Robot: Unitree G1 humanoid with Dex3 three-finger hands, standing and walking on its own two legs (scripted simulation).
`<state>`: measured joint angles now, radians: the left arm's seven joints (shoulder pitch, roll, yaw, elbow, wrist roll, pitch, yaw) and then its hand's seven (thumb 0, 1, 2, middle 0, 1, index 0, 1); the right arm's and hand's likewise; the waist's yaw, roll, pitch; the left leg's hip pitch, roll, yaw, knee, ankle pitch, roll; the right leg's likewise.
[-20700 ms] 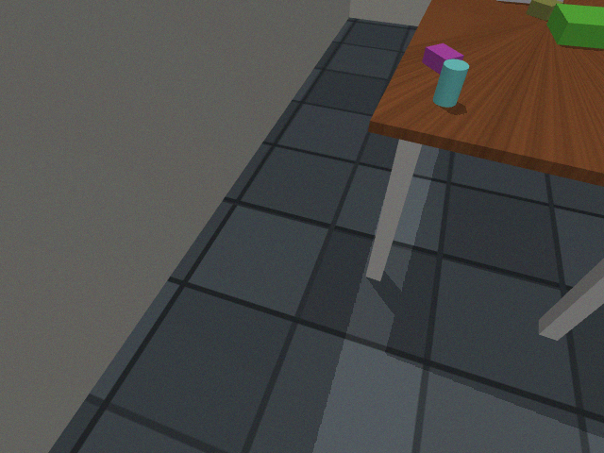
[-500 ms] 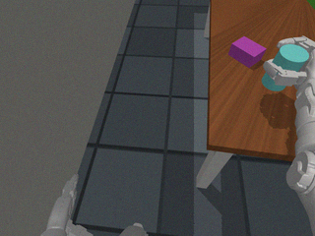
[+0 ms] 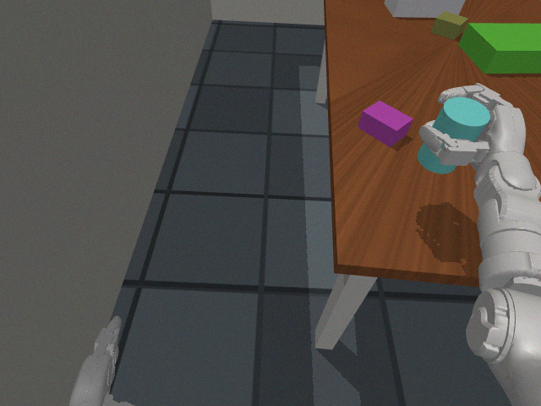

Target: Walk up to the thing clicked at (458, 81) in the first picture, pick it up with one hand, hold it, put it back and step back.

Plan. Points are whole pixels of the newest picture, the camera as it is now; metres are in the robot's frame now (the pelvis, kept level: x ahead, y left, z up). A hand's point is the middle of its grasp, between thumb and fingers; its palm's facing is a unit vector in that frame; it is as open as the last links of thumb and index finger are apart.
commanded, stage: lift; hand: right
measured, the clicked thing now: (450, 137) +0.47 -0.21 +0.17
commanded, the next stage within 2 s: hold in 1.04 s
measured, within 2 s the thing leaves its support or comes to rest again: neither
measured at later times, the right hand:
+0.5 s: hand (492, 147) +0.36 -0.19 +0.25, palm faces +0.15 +0.99 +0.00, open 8.2 cm
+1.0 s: hand (528, 152) +0.31 -0.19 +0.28, palm faces +0.16 +0.99 -0.01, open 8.2 cm
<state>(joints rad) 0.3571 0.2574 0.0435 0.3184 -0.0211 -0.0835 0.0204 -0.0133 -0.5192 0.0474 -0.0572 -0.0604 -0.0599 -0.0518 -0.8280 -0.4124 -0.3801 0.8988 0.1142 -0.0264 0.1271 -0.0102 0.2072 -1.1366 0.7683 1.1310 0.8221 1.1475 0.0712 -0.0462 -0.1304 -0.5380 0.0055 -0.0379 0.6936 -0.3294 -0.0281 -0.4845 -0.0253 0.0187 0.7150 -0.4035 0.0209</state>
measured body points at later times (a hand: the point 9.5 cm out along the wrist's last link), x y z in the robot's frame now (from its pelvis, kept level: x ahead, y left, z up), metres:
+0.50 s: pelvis -0.03 +0.01 +0.01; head -0.05 +0.04 +0.46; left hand +0.14 +0.26 -0.05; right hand +0.34 -0.24 +0.25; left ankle +0.01 +0.14 -0.72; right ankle -0.03 -0.13 -0.72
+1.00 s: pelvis -0.04 +0.00 +0.01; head -0.08 +0.04 +0.46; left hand +0.13 +0.25 -0.05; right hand +0.30 -0.24 +0.28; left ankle +0.01 +0.14 -0.72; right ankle -0.03 -0.13 -0.72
